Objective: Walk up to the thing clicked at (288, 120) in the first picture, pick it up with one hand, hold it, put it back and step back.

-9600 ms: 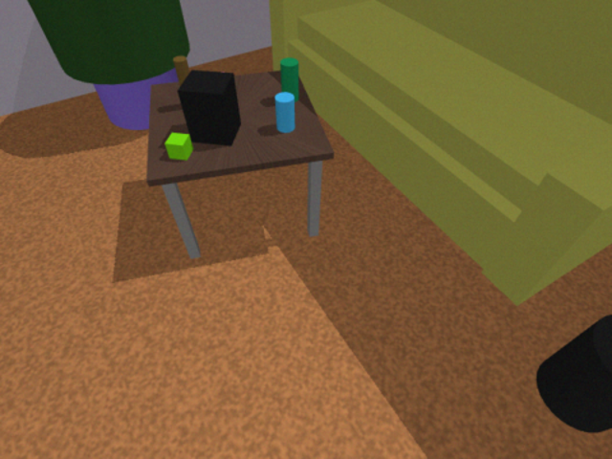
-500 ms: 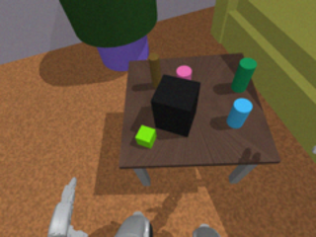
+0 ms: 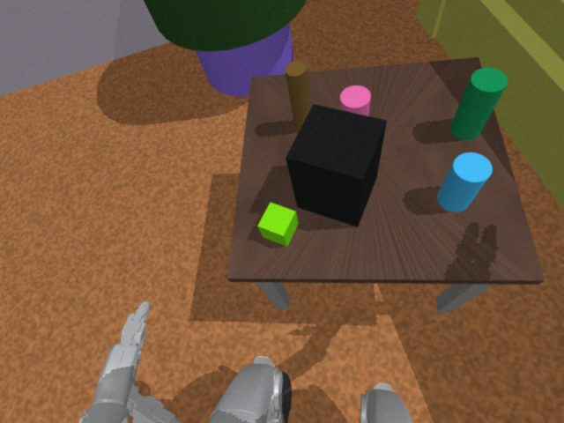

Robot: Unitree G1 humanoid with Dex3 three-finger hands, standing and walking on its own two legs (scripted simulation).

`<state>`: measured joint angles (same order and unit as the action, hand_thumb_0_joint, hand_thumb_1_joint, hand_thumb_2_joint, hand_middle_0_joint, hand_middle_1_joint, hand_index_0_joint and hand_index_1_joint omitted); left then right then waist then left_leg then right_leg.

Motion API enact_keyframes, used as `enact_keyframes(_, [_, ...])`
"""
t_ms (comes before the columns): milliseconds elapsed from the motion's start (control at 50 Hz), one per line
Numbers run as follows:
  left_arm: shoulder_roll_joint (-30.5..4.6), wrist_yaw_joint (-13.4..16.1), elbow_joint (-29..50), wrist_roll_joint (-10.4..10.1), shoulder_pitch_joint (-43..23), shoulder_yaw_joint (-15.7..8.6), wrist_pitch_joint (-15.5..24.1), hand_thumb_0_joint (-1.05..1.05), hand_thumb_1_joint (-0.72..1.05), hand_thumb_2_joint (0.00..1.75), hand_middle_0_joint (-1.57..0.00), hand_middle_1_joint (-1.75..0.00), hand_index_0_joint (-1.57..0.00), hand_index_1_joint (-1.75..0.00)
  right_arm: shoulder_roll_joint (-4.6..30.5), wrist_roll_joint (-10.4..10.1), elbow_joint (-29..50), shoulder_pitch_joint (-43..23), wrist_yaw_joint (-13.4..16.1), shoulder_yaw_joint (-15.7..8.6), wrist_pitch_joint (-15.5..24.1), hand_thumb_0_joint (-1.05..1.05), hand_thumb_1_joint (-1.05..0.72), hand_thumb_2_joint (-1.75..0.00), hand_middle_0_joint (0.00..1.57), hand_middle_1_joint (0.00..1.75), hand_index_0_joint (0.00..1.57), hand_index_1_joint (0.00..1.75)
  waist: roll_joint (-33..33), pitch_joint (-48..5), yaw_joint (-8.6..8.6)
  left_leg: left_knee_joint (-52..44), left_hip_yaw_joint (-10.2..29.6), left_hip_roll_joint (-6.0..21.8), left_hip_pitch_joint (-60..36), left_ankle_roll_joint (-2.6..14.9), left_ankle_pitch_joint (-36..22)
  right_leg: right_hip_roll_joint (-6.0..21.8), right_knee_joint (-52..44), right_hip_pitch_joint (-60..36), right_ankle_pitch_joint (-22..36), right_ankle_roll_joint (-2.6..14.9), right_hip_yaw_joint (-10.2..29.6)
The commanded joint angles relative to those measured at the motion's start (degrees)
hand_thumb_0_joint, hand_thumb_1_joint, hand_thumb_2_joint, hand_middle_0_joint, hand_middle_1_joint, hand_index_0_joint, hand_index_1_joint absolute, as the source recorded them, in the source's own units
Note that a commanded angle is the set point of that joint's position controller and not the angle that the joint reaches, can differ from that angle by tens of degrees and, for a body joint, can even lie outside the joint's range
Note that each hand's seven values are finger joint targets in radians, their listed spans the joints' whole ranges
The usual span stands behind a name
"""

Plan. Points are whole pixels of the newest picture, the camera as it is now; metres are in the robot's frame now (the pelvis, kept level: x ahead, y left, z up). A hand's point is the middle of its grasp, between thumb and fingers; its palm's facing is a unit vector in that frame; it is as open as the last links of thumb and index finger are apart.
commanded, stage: go down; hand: right
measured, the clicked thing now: (462, 184) +0.56 -0.25 -0.18
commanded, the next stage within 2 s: approach in 0.22 s
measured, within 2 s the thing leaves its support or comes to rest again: neither
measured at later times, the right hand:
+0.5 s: hand out of the picture +0.46 -0.41 +0.10, palm faces +0.32 +0.95 -0.01, open 17.7 cm
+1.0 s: hand (528, 191) +0.51 -0.33 -0.12, palm faces +0.26 +0.97 +0.01, open 17.6 cm
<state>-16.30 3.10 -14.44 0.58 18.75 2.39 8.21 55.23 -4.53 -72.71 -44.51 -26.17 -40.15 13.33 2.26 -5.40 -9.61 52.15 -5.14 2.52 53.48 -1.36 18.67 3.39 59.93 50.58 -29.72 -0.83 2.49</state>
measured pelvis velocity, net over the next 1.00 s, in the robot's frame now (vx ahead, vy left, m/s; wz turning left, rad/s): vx -0.03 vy -0.01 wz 0.07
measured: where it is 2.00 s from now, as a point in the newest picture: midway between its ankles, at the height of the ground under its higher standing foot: outside the picture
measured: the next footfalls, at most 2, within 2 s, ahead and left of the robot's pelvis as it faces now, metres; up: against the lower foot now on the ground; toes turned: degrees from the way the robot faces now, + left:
none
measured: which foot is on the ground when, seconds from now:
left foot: down 0.00-1.00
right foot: down 0.00-1.00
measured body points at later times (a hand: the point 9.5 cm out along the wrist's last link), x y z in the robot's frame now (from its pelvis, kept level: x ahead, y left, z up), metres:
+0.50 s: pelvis -0.01 -0.01 -0.01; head +0.14 -0.06 +0.41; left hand +0.15 +0.25 -0.03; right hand +0.44 -0.46 +0.10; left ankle +0.06 +0.14 -0.67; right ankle -0.02 -0.12 -0.67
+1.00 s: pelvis -0.03 -0.01 -0.09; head +0.20 -0.09 +0.28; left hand +0.14 +0.27 -0.04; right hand +0.49 -0.38 -0.12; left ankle +0.05 +0.14 -0.67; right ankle -0.02 -0.12 -0.67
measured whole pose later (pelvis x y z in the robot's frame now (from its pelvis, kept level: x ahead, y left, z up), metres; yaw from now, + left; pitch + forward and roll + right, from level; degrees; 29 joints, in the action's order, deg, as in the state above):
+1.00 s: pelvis -0.03 -0.01 -0.09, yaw +4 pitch +33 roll +8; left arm -18.2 -0.9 5.5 4.2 16.8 -0.5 7.3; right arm 59.3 0.2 -78.9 -51.5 -19.2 -44.6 29.0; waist 3.6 -4.7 -22.5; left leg 74.0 -6.2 1.6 83.3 -1.9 23.1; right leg 4.6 86.2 81.8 -37.5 -0.3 5.4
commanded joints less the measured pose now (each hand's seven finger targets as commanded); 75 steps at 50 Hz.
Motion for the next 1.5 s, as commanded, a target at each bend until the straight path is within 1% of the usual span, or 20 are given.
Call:
enact_keyframes(0, [-10.0, 1.0, 9.7, -0.3, 2.9, -5.2, 2.2, 0.0, -0.56, 0.06, -0.06, -0.05, -0.05, -0.07, 26.1, -1.2, 10.0, -17.8, -0.3, -3.2, 4.1, 0.0, 0.6, -0.02, 0.05, 0.05, 0.06, 0.05, -16.1, -28.5, 1.63, -2.1, 2.6, -2.1, -19.6, 2.64, -17.6, -2.2, -6.6, -12.6, 30.6, 0.02, 0.3])
enact_keyframes(40, [-8.6, 0.4, 4.7, -0.3, 6.0, -4.6, 1.4, 0.0, -0.56, 0.05, -0.05, -0.05, -0.05, -0.06, 24.2, -1.5, 7.0, -17.4, -0.7, -2.0, 3.9, 0.0, 0.61, -0.02, 0.05, 0.06, 0.06, 0.06, -16.5, -23.6, 0.93, -2.1, 2.4, -2.5, -15.9, 2.72, -15.3, -2.0, -6.7, -10.6, 29.0, -0.06, 0.7])
enact_keyframes(80, [-10.9, 0.6, 12.1, 0.0, -0.1, -5.9, 2.2, 0.0, -0.56, 0.05, -0.06, -0.05, -0.05, -0.06, 28.0, -1.1, 13.6, -23.2, -0.4, -3.4, 5.0, 0.0, 0.61, -0.02, 0.04, 0.06, 0.06, 0.06, -18.2, -31.0, 0.61, -1.9, 2.5, -2.4, -16.8, 2.75, -16.6, -1.5, -6.0, -15.1, 31.5, -0.11, 0.9])
enact_keyframes(120, [-10.8, 0.6, 9.2, 0.2, 2.1, -6.2, 1.6, 0.0, -0.56, 0.05, -0.06, -0.05, -0.05, -0.06, 28.4, -0.8, 10.9, -21.8, -0.5, -3.5, 5.0, 0.0, 0.61, -0.03, 0.04, 0.06, 0.05, 0.06, -19.7, -28.6, 0.89, -1.4, 2.0, -2.7, -14.3, 2.94, -15.7, -1.3, -5.7, -15.6, 34.6, -0.6, 1.2])
enact_keyframes(160, [-9.7, 0.0, 7.0, 0.0, 4.4, -5.3, 1.1, 0.0, -0.56, 0.05, -0.06, -0.05, -0.05, -0.06, 26.4, -1.1, 6.4, -18.9, -0.6, -2.9, 4.5, 0.0, 0.61, -0.02, 0.04, 0.06, 0.05, 0.06, -18.4, -24.9, 0.65, -1.7, 2.1, -2.6, -14.2, 2.88, -15.0, -1.6, -5.7, -12.3, 31.6, -0.32, 0.9])
enact_keyframes(220, [-11.9, 0.3, 12.5, 0.3, 0.6, -7.0, 1.4, 0.0, -0.56, 0.05, -0.05, -0.05, -0.05, -0.06, 29.6, -0.6, 10.8, -24.2, -0.5, -4.1, 5.4, 0.0, 0.61, -0.03, 0.04, 0.06, 0.06, 0.06, -19.1, -31.8, -0.2, -1.4, 2.3, -2.5, -16.9, 2.89, -16.4, -1.5, -5.4, -14.5, 31.0, -0.1, 0.8])
enact_keyframes(280, [-8.7, -0.2, 6.5, -0.1, 4.8, -4.8, 0.7, 0.0, -0.56, 0.05, -0.05, -0.05, -0.05, -0.06, 27.2, -1.1, 6.6, -21.7, -0.8, -2.4, 4.8, 0.0, 0.61, -0.03, 0.04, 0.06, 0.06, 0.06, -20.5, -24.7, -0.16, -1.5, 2.1, -2.8, -12.2, 2.87, -14.2, -1.4, -5.1, -12.4, 31.4, -0.33, 1.0])
enact_keyframes(320, [-10.4, -0.2, 13.4, 0.0, 0.2, -5.0, 1.4, 0.0, -0.56, 0.04, -0.05, -0.04, -0.04, -0.06, 29.3, -0.6, 10.8, -25.6, -0.4, -3.2, 5.1, 0.0, 0.61, -0.02, 0.05, 0.06, 0.06, 0.06, -18.2, -30.1, -0.71, -1.2, 2.2, -2.7, -14.8, 2.83, -15.8, -1.2, -4.8, -12.8, 30.5, -0.08, 1.2])
enact_keyframes(360, [-11.2, 0.1, 10.7, 0.2, 1.9, -6.0, 1.0, 0.0, -0.56, 0.04, -0.05, -0.05, -0.04, -0.06, 29.9, -0.2, 8.6, -25.5, -0.6, -2.9, 5.2, 0.0, 0.61, -0.02, 0.04, 0.06, 0.06, 0.06, -18.5, -27.7, -1.14, -0.9, 2.1, -2.7, -14.3, 2.84, -14.3, -1.4, -5.1, -10.0, 26.8, -0.01, 0.9])
enact_keyframes(400, [-10.0, -0.2, 11.2, 0.0, 1.8, -4.8, 1.0, 0.0, -0.56, 0.04, -0.05, -0.05, -0.04, -0.06, 26.3, -0.5, 4.2, -23.5, -1.2, -0.9, 4.7, 0.0, 0.61, -0.02, 0.04, 0.06, 0.06, 0.06, -17.6, -24.8, -1.72, -0.9, 1.9, -2.9, -11.4, 2.7, -12.8, -1.2, -4.5, -9.0, 26.2, 0.02, 1.2])
enact_keyframes(540, [-12.3, -0.5, 17.1, 0.7, 1.3, -7.2, 1.8, 0.0, -0.56, 0.04, -0.05, -0.05, -0.05, -0.05, 22.9, -0.1, -0.3, -24.2, -0.3, 1.1, 6.9, 0.0, 0.61, -0.02, 0.05, 0.06, 0.07, 0.06, -15.0, -23.9, -4.92, 2.6, 1.5, -3.3, -6.8, 2.55, -9.0, -0.5, -1.8, -3.6, 19.9, 0.35, 2.1])
enact_keyframes(740, [-11.9, -1.7, 23.1, 1.9, 3.5, -8.8, 2.1, 0.0, -0.54, 0.03, -0.05, -0.05, -0.04, -0.05, 24.6, 1.1, 5.0, -24.9, 3.9, -2.6, 14.7, 0.0, 0.57, -0.01, 0.07, 0.05, 0.07, 0.05, -21.9, -29.5, -6.42, 11.1, 2.2, -3.1, 0.1, 2.83, -8.7, -0.7, 6.4, 1.5, 20.7, -0.15, 2.0])
enact_keyframes(780, [-12.9, -1.8, 22.7, 2.4, 3.8, -10.2, 2.1, 0.0, -0.54, 0.03, -0.05, -0.05, -0.04, -0.05, 26.9, 1.8, 5.4, -24.3, 4.8, -5.0, 16.2, 0.0, 0.57, 0.0, 0.07, 0.05, 0.07, 0.05, -24.7, -32.0, -6.81, 13.2, 2.3, -3.1, 2.2, 2.96, -10.1, -0.2, 9.1, 0.6, 25.0, -0.58, 2.2])
enact_keyframes(860, [-13.6, -2.2, 25.5, 3.1, 2.5, -10.8, 2.2, 0.0, -0.54, 0.03, -0.05, -0.04, -0.04, -0.05, 26.5, 2.7, 6.0, -22.7, 6.2, -5.7, 18.9, 0.0, 0.58, 0.0, 0.06, 0.05, 0.07, 0.05, -28.1, -35.3, -8.4, 17.6, 1.8, -3.3, 5.7, 3.15, -12.2, 0.6, 13.7, 1.4, 31.0, -1.14, 3.1])
enact_keyframes(960, [-14.2, -2.7, 32.3, 3.5, 0.5, -11.7, 1.5, 0.0, -0.54, 0.03, -0.05, -0.05, -0.05, -0.05, 26.1, 4.0, 7.0, -25.1, 8.1, -5.4, 21.3, 0.0, 0.61, -0.03, 0.05, 0.06, 0.06, 0.06, -29.7, -38.4, -11.54, 22.3, 0.9, -3.8, 10.2, 3.28, -11.7, 1.0, 18.5, 4.6, 31.0, -1.17, 4.6])
enact_keyframes(1020, [-15.6, -3.2, 35.5, 3.6, 3.6, -12.6, 1.0, 0.0, -0.54, 0.03, -0.05, -0.05, -0.05, -0.05, 23.9, 5.0, 1.8, -23.2, 9.2, -4.6, 21.2, 0.0, 0.61, -0.03, 0.04, 0.06, 0.05, 0.06, -29.3, -35.5, -14.1, 24.3, 0.2, -4.2, 13.9, 3.3, -10.0, 1.0, 20.5, 8.1, 28.4, -1.13, 5.0])
enact_keyframes(1100, [-15.2, -4.1, 39.9, 3.3, 5.2, -13.6, 0.4, 0.0, -0.56, 0.04, -0.06, -0.05, -0.06, -0.06, 25.7, 6.6, 6.5, -27.5, 11.5, -3.6, 21.4, 0.0, 0.57, -0.04, 0.05, 0.06, 0.06, 0.06, -32.2, -37.5, -15.64, 27.1, 0.6, -3.9, 14.1, 3.33, -11.3, 0.6, 23.2, 11.1, 25.8, -0.94, 4.5])
enact_keyframes(1260, [-18.2, -5.1, 44.7, 3.4, 6.5, -18.3, -1.7, 0.0, -0.54, 0.03, -0.06, -0.05, -0.06, -0.05, 24.7, 9.9, 15.0, -34.9, 16.4, -1.0, 18.3, 0.0, 0.56, -0.05, 0.05, 0.06, 0.05, 0.06, -39.9, -37.7, -16.42, 29.7, 0.0, -3.8, 22.9, 3.47, -4.7, 1.4, 25.0, 7.1, 24.4, -1.48, 5.1])
enact_keyframes(1340, [-17.0, -5.5, 47.1, 3.0, 7.3, -17.3, -2.6, 0.0, -0.53, 0.03, -0.05, -0.05, -0.06, -0.04, 20.7, 10.7, 13.6, -34.1, 17.4, 0.9, 15.6, 0.0, 0.6, -0.05, 0.04, 0.06, 0.04, 0.06, -36.2, -34.9, -17.62, 29.4, 0.2, -3.7, 20.4, 3.31, -4.6, 0.9, 25.4, 13.9, 17.3, -0.73, 4.3])
enact_keyframes(1480, [-17.5, -5.3, 51.5, 2.3, 9.1, -16.7, -3.9, 0.0, -0.51, 0.02, -0.05, -0.05, -0.06, -0.04, 19.8, 11.0, 13.0, -35.2, 19.2, 0.6, 12.8, 0.0, 0.61, -0.05, 0.03, 0.06, 0.04, 0.06, -30.6, -33.8, -17.81, 29.8, 0.1, -3.7, 18.2, 3.1, -2.7, 0.1, 25.1, 21.3, 9.5, 0.06, 3.6])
